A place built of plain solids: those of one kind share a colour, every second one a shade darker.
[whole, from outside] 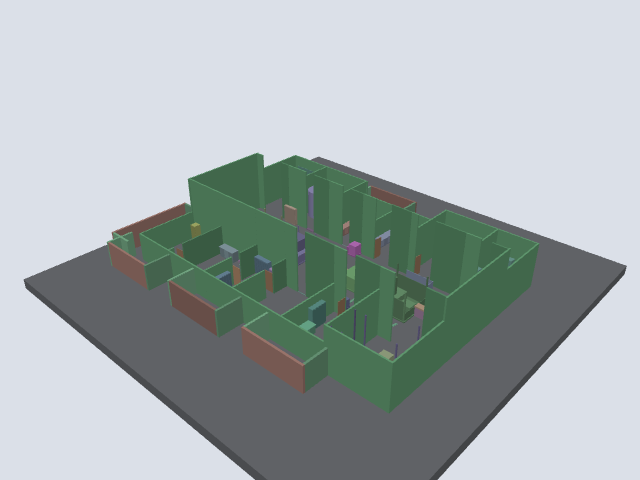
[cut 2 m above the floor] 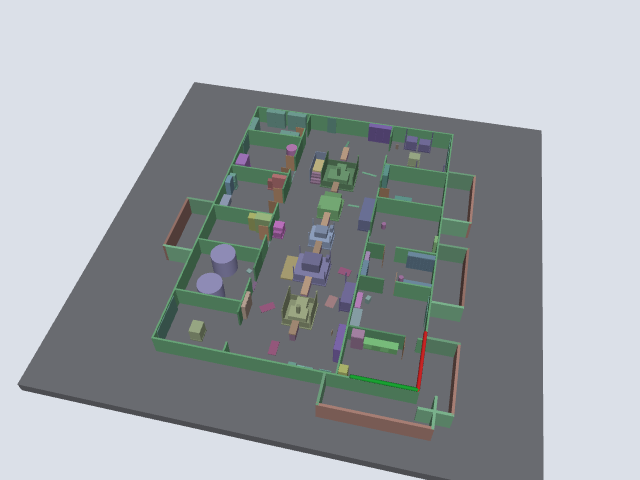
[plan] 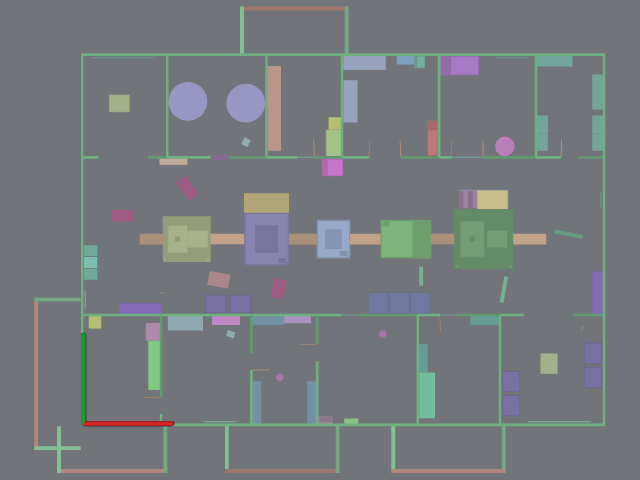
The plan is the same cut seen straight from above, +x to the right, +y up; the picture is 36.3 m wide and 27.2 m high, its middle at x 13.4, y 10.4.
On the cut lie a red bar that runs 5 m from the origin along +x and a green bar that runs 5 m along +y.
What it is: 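A trial; a factory floor where things are made along one folded line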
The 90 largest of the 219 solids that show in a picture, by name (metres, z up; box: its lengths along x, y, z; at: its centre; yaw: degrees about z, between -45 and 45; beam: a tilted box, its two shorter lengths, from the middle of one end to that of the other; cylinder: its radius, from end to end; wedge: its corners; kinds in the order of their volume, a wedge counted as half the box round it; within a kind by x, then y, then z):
{
 "wall_1": {"box": [0.15, 6.45, 2.95], "at": [-0.07, 3.08, 1.43]},
 "wall_2": {"box": [0.15, 9.23, 6.55], "at": [-0.07, 10.62, 3.23]},
 "wall_3": {"box": [0.15, 6.05, 4.55], "at": [-0.07, 17.95, 2.23]},
 "wall_4": {"box": [4.69, 0.15, 2.95], "at": [2.19, -0.07, 1.43]},
 "wall_5": {"box": [4.39, 0.15, 6.55], "at": [2.19, 6.15, 3.23]},
 "wall_6": {"box": [5.04, 0.15, 4.55], "at": [2.37, 20.91, 2.23]},
 "wall_7": {"box": [0.15, 4.66, 2.95], "at": [4.39, 3.82, 1.43]},
 "wall_8": {"box": [0.15, 5.75, 4.55], "at": [4.74, 17.95, 2.23]},
 "wall_9": {"box": [2.48, 0.15, 6.55], "at": [5.98, 15.08, 3.23]},
 "wall_10": {"box": [5.42, 0.15, 2.95], "at": [6.95, -0.07, 1.43]},
 "wall_11": {"box": [5.12, 0.15, 6.55], "at": [6.95, 6.15, 3.23]},
 "wall_12": {"box": [5.93, 0.15, 4.55], "at": [7.55, 20.91, 2.23]},
 "wall_13": {"box": [2.1, 0.15, 6.55], "at": [9.32, 15.08, 3.23]},
 "wall_14": {"box": [0.15, 5.75, 4.55], "at": [10.37, 17.95, 2.23]},
 "wall_15": {"box": [1.75, 0.15, 6.55], "at": [11.25, 15.08, 3.23]},
 "wall_16": {"box": [4.03, 0.15, 2.95], "at": [11.38, -0.07, 1.43]},
 "wall_17": {"box": [3.73, 0.15, 6.55], "at": [11.38, 6.15, 3.23]},
 "wall_18": {"box": [4.58, 0.15, 2.95], "at": [12.51, 20.91, 1.43]},
 "wall_19": {"box": [0.15, 3.54, 2.95], "at": [13.24, 1.77, 1.43]},
 "wall_20": {"box": [1.57, 0.15, 6.55], "at": [13.86, 15.08, 3.23]},
 "wall_21": {"box": [1.39, 0.15, 6.55], "at": [13.93, 6.15, 3.23]},
 "wall_22": {"box": [0.15, 5.75, 2.95], "at": [14.65, 17.95, 1.43]},
 "wall_23": {"box": [1.53, 0.15, 6.55], "at": [15.41, 15.08, 3.23]},
 "wall_24": {"box": [6.0, 0.15, 2.95], "at": [16.09, -0.07, 1.43]},
 "wall_25": {"box": [3.27, 0.15, 6.55], "at": [17.31, 6.15, 3.23]},
 "wall_26": {"box": [5.8, 0.15, 2.95], "at": [17.4, 20.91, 1.43]},
 "wall_27": {"box": [0.15, 6.15, 2.95], "at": [18.94, 3.08, 1.43]},
 "wall_28": {"box": [2.17, 0.15, 6.55], "at": [19.07, 15.08, 3.23]},
 "wall_29": {"box": [0.15, 5.75, 4.55], "at": [20.15, 17.95, 2.23]},
 "wall_30": {"box": [4.96, 0.15, 2.95], "at": [21.27, -0.07, 1.43]},
 "wall_31": {"box": [2.46, 0.15, 6.55], "at": [22.37, 6.15, 3.23]},
 "wall_32": {"box": [5.79, 0.15, 4.55], "at": [22.89, 20.91, 2.23]},
 "wall_33": {"box": [0.15, 6.15, 4.55], "at": [23.6, 3.08, 2.23]},
 "wall_34": {"box": [2.99, 0.15, 6.55], "at": [24.14, 15.08, 3.23]},
 "wall_35": {"box": [0.15, 5.75, 4.55], "at": [25.64, 17.95, 2.23]},
 "wall_36": {"box": [1.43, 0.15, 6.55], "at": [26.35, 15.08, 3.23]},
 "wall_37": {"box": [6.12, 0.15, 4.55], "at": [26.51, -0.07, 2.23]},
 "wall_38": {"box": [4.08, 0.15, 4.55], "at": [27.53, 20.91, 2.23]},
 "wall_39": {"box": [1.67, 0.15, 6.55], "at": [28.59, 6.15, 3.23]},
 "wall_40": {"box": [1.41, 0.15, 6.55], "at": [28.72, 15.08, 3.23]},
 "wall_41": {"box": [0.15, 6.45, 4.55], "at": [29.5, 3.08, 2.23]},
 "wall_42": {"box": [0.15, 9.23, 6.55], "at": [29.5, 10.62, 3.23]},
 "wall_43": {"box": [0.15, 6.05, 4.55], "at": [29.5, 17.95, 2.23]},
 "tank_1": {"cylinder": 1.1, "from": [5.92, 18.25, 0.0], "to": [5.92, 18.25, 3.0]},
 "tank_2": {"cylinder": 1.1, "from": [9.2, 18.16, 0.0], "to": [9.2, 18.16, 3.0]},
 "yard_wall_1": {"box": [0.22, 8.63, 2.65], "at": [-2.69, 2.81, 1.27]},
 "yard_wall_2": {"box": [6.25, 0.22, 2.65], "at": [1.62, -2.69, 1.27]},
 "yard_wall_3": {"box": [6.5, 0.22, 2.65], "at": [11.26, -2.69, 1.27]},
 "yard_wall_4": {"box": [6.15, 0.22, 2.65], "at": [11.95, 23.52, 1.27]},
 "yard_wall_5": {"box": [6.47, 0.22, 2.65], "at": [20.68, -2.69, 1.27]},
 "yard_cheek_1": {"box": [2.65, 0.22, 2.65], "at": [-1.48, -1.39, 1.27]},
 "yard_cheek_2": {"box": [2.65, 0.22, 2.65], "at": [-1.48, 7.02, 1.27]},
 "yard_cheek_3": {"box": [0.22, 2.65, 2.65], "at": [-1.39, -1.48, 1.27]},
 "yard_cheek_4": {"box": [0.22, 2.65, 2.65], "at": [4.64, -1.48, 1.27]},
 "yard_cheek_5": {"box": [0.22, 2.65, 2.65], "at": [8.12, -1.48, 1.27]},
 "yard_cheek_6": {"box": [0.22, 2.65, 2.65], "at": [8.98, 22.3, 1.27]},
 "yard_cheek_7": {"box": [0.22, 2.65, 2.65], "at": [14.4, -1.48, 1.27]},
 "yard_cheek_8": {"box": [0.22, 2.65, 2.65], "at": [14.91, 22.3, 1.27]},
 "yard_cheek_9": {"box": [0.22, 2.65, 2.65], "at": [17.55, -1.48, 1.27]},
 "yard_cheek_10": {"box": [0.22, 2.65, 2.65], "at": [23.8, -1.48, 1.27]},
 "shelf_1": {"box": [0.6, 1.0, 2.25], "at": [26.02, 15.96, 1.07]},
 "shelf_2": {"box": [0.6, 1.0, 2.25], "at": [26.02, 16.95, 1.07]},
 "shelf_3": {"box": [1.0, 0.6, 2.25], "at": [26.21, 20.53, 1.07]},
 "shelf_4": {"box": [1.0, 0.6, 2.25], "at": [27.21, 20.53, 1.07]},
 "shelf_5": {"box": [0.6, 1.0, 2.25], "at": [29.12, 15.96, 1.07]},
 "shelf_6": {"box": [0.6, 1.0, 2.25], "at": [29.12, 16.95, 1.07]},
 "shelf_7": {"box": [0.6, 1.0, 2.25], "at": [29.12, 18.29, 1.07]},
 "shelf_8": {"box": [0.6, 1.0, 2.25], "at": [29.12, 19.29, 1.07]},
 "filler_1": {"box": [2.4, 2.84, 0.85], "at": [10.37, 10.45, 0.53]},
 "filler_2": {"box": [1.32, 1.56, 1.15], "at": [10.37, 10.45, 1.52]},
 "packer_1": {"box": [1.74, 2.04, 1.25], "at": [17.77, 10.45, 0.72]},
 "packer_2": {"box": [0.98, 1.63, 0.85], "at": [19.13, 10.45, 0.53]},
 "switch_panel_1": {"box": [2.4, 0.58, 2.0], "at": [3.2, 6.51, 1.1]},
 "switch_panel_2": {"box": [0.58, 2.4, 2.0], "at": [29.13, 7.42, 1.1]},
 "lockers_1": {"box": [0.48, 2.4, 1.7], "at": [9.82, 1.2, 0.95]},
 "lockers_2": {"box": [1.8, 0.48, 1.7], "at": [10.48, 5.84, 0.95]},
 "lockers_3": {"box": [0.48, 2.4, 1.7], "at": [12.93, 1.2, 0.95]},
 "palletiser_1": {"box": [1.34, 2.01, 0.95], "at": [22.03, 10.45, 0.57]},
 "palletiser_2": {"box": [3.36, 3.4, 0.15], "at": [22.67, 10.45, 0.03]},
 "labeller_1": {"box": [1.76, 2.04, 0.85], "at": [14.17, 10.45, 0.53]},
 "panel_1": {"box": [0.48, 1.6, 2.0], "at": [19.25, 3.7, 1.1]},
 "panel_2": {"box": [1.6, 0.48, 2.0], "at": [22.73, 5.84, 1.1]},
 "fume_cupboard_1": {"box": [0.83, 1.5, 2.2], "at": [14.16, 15.9, 1.2]},
 "air_receiver_1": {"cylinder": 0.55, "from": [23.88, 15.71, 0.0], "to": [23.88, 15.71, 2.4]},
 "compressor_1": {"box": [1.54, 1.0, 1.48], "at": [21.59, 20.28, 0.86]},
 "staging_1": {"box": [1.76, 1.1, 0.9], "at": [23.19, 12.7, 0.4]},
 "pallet_row_1": {"box": [1.09, 1.14, 1.29], "at": [16.74, 6.83, 0.79]},
 "depalletiser_1": {"box": [1.08, 1.51, 0.95], "at": [5.34, 10.45, 0.57]},
 "reception_desk_1": {"box": [1.94, 0.7, 1.11], "at": [5.76, 5.71, 0.51]},
 "vending_1": {"box": [0.78, 1.0, 1.75], "at": [3.93, 5.2, 0.97]}
}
